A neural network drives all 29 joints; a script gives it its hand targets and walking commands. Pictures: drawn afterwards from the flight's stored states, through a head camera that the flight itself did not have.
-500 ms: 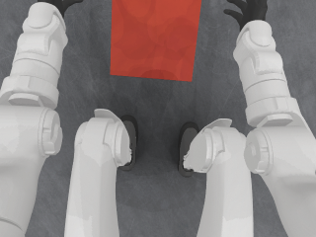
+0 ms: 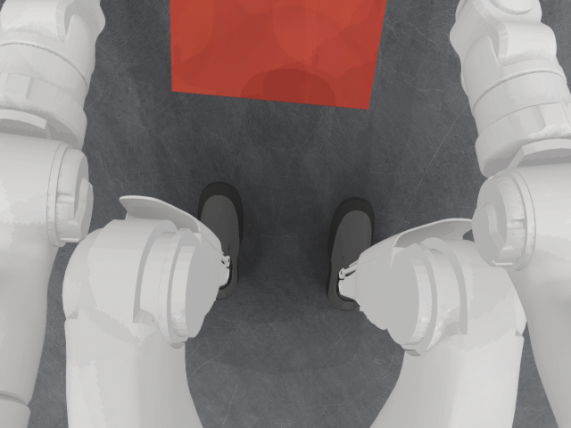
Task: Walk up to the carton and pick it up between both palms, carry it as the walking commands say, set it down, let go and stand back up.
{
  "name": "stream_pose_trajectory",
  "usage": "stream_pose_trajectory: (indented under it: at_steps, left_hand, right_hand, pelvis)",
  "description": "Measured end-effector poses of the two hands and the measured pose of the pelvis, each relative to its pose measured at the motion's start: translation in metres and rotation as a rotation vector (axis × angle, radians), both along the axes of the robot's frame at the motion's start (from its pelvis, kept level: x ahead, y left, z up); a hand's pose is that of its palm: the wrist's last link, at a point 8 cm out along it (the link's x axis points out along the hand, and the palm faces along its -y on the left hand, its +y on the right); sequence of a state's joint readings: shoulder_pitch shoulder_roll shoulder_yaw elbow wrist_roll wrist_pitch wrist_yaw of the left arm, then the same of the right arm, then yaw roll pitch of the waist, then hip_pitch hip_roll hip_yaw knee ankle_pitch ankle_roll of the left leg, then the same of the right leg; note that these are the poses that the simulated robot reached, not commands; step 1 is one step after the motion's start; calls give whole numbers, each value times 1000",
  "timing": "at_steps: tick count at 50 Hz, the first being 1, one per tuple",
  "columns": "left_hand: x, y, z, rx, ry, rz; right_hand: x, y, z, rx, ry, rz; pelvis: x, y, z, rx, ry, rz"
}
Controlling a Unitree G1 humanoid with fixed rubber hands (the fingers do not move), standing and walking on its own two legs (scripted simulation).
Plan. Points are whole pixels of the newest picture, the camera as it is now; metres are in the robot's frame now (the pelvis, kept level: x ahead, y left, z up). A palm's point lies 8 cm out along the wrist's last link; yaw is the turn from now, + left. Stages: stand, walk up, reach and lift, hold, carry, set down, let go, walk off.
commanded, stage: reach and lift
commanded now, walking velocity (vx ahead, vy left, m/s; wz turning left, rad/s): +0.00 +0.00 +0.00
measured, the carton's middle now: out of the picture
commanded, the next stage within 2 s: none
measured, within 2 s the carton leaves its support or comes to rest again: leaves its support in 1.52 s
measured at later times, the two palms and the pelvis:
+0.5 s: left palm out of the picture +0.53 +0.22 -0.20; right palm out of the picture +0.55 -0.12 -0.19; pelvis +0.01 +0.00 +0.00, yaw +0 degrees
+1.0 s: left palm out of the picture +0.54 +0.21 -0.20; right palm out of the picture +0.55 -0.11 -0.19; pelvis +0.00 +0.00 +0.00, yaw +0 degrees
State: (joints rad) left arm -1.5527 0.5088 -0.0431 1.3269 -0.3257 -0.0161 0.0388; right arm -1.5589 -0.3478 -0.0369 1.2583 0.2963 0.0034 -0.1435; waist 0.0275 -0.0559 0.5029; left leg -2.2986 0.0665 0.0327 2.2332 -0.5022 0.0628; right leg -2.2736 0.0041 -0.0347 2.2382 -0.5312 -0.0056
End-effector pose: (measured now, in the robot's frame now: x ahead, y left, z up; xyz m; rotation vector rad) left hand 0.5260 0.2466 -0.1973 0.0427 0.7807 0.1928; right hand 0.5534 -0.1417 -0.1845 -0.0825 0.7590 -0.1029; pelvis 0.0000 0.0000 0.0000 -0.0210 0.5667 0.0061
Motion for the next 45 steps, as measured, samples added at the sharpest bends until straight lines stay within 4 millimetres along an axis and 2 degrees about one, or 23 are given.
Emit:
stream_pose_trajectory:
  at_steps: [4, 10, 16, 33, 45]
  left_hand:
    - [3, 5, -2, 8, -9, 5]
    - [3, -7, -1, -19, -5, -13]
    - [5, -21, 1, -33, -3, -24]
    - [13, -41, 1, -21, -3, -58]
    - [12, -42, 1, -25, -6, -46]
  right_hand:
    - [4, -4, -3, -1, -11, 1]
    - [1, -4, 0, -2, -2, 6]
    - [-3, 4, 0, 13, 10, 7]
    - [-2, 36, -2, 39, 7, 51]
    - [-2, 37, -1, 30, 11, 40]
  pelvis:
    - [1, -1, -1, 2, -6, -4]
    - [5, -2, 1, -4, 15, -3]
    - [6, -2, 3, -4, 37, -4]
    - [6, -1, 5, 2, 49, -2]
    - [6, 0, 5, -1, 22, 4]
